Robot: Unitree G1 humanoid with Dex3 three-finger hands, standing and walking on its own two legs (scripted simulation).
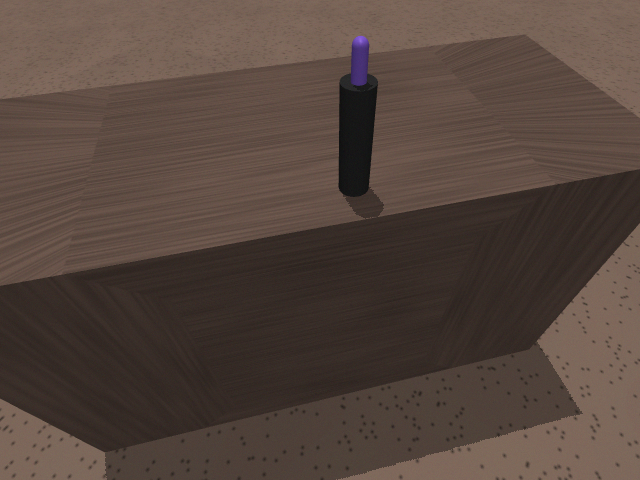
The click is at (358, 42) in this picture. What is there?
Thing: necked bottle
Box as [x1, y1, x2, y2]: [339, 36, 377, 196]
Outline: 363,36 356,37 352,42 351,72 349,74 344,75 340,79 339,91 339,189 344,194 350,196 361,195 368,188 377,80 373,76 366,73 368,41
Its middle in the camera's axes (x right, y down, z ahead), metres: +0.05 -0.17 +0.58
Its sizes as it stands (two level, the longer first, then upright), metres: 0.052 0.052 0.250
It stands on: a support 0.80 m high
